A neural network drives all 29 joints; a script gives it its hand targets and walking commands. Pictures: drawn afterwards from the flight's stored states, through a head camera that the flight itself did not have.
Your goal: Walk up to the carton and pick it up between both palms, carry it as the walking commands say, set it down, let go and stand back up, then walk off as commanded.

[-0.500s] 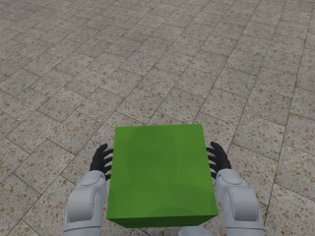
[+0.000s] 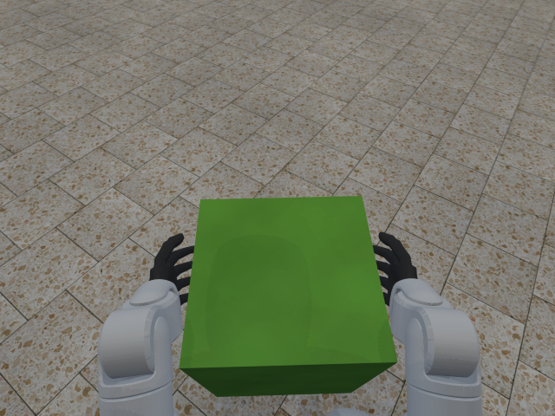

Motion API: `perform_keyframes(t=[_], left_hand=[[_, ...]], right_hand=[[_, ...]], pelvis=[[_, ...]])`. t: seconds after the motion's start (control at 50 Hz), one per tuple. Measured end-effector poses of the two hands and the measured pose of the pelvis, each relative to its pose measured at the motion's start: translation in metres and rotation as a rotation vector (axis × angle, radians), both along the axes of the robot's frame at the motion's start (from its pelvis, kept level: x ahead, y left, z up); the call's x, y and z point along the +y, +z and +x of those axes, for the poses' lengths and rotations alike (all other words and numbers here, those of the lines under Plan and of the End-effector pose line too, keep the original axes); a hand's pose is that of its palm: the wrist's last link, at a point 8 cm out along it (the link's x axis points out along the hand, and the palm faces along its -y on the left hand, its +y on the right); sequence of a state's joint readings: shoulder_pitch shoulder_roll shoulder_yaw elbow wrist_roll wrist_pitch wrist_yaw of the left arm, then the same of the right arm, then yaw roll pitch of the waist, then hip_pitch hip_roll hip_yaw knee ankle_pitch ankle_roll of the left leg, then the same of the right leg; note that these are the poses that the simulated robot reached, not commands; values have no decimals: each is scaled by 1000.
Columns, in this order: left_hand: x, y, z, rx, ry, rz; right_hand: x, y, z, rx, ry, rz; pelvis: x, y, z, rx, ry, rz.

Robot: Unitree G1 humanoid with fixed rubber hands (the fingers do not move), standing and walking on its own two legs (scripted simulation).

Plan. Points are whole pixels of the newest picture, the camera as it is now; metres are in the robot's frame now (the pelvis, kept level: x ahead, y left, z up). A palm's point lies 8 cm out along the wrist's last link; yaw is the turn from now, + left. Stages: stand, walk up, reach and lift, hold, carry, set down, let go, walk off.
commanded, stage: carry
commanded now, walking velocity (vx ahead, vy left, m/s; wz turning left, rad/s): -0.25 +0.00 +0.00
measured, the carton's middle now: (282, 305) +0.26 +0.01 +0.01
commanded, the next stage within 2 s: none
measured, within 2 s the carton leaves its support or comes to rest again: neither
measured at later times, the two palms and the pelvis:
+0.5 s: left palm (178, 215) +0.38 +0.18 +0.06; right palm (370, 208) +0.40 -0.12 +0.07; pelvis +0.12 +0.01 +0.01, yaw -1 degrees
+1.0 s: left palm (196, 177) +0.46 +0.16 +0.07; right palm (375, 181) +0.46 -0.14 +0.07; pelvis +0.18 +0.01 +0.00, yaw -1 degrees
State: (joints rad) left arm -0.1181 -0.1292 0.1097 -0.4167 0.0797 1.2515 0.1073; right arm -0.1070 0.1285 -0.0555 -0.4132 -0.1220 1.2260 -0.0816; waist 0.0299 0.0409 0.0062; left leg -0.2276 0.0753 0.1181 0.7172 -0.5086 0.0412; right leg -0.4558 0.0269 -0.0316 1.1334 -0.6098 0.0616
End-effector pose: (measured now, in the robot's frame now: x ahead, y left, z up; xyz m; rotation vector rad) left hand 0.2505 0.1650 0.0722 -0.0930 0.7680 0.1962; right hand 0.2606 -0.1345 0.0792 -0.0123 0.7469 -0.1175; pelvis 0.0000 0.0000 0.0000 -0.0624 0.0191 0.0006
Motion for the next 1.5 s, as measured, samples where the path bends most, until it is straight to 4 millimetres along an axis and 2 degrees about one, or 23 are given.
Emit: perform_keyframes(t=[0.06,0.14,0.2,0.36,0.44,0.5,0.62,0.68,0.74,0.82,0.92,1.0,1.1,1.16,1.24,1.36,1.5], left_hand=[[-8,-2,31,15,-26,6],[-22,-14,73,-6,-37,2],[-28,-25,95,33,-52,5],[-9,-45,112,105,-16,-61],[7,-30,119,88,1,-11],[14,-12,132,39,15,7],[1,8,165,-75,-6,32],[-12,7,180,-54,-34,40],[-19,-1,186,6,-45,5],[-20,-8,193,49,-62,-5],[-6,-5,209,22,-48,10],[-2,-5,207,49,-27,9],[-8,-7,192,51,-13,39],[-15,-9,181,55,-17,39],[-21,-14,167,62,-31,-7],[-16,-11,152,0,-47,-27],[-10,0,104,30,-33,24]], right_hand=[[-8,-3,25,16,-30,8],[-22,-12,64,-6,-46,8],[-28,-19,87,33,-55,6],[-7,-21,116,104,-48,-28],[8,-20,128,89,-19,11],[14,-10,141,39,-2,24],[1,5,167,-75,-16,41],[-12,-1,173,-52,-38,41],[-20,1,176,6,-44,3],[-20,5,186,48,-61,-5],[-6,-3,199,23,-70,33],[-2,-8,199,49,-52,33],[-8,-16,192,51,-37,63],[-15,-18,180,57,-39,61],[-21,-9,162,62,-49,10],[-15,3,142,1,-73,-3],[-10,-3,98,32,-43,32]], pelvis=[[-2,-2,24,-18,0,1],[-11,-17,58,-42,14,24],[-12,-16,73,-42,54,21],[-2,0,88,24,47,48],[8,5,103,32,-4,3],[11,6,117,39,-18,-8],[5,-8,151,12,-40,24],[0,-11,169,-5,10,22],[-7,-6,182,-30,55,63],[-4,0,187,-30,29,72],[10,-5,187,-27,-6,62],[10,2,182,4,-22,50],[0,2,166,22,-29,60],[-6,4,157,16,2,55],[-9,7,145,22,23,80],[0,0,122,26,23,71],[1,4,88,4,-17,39]])
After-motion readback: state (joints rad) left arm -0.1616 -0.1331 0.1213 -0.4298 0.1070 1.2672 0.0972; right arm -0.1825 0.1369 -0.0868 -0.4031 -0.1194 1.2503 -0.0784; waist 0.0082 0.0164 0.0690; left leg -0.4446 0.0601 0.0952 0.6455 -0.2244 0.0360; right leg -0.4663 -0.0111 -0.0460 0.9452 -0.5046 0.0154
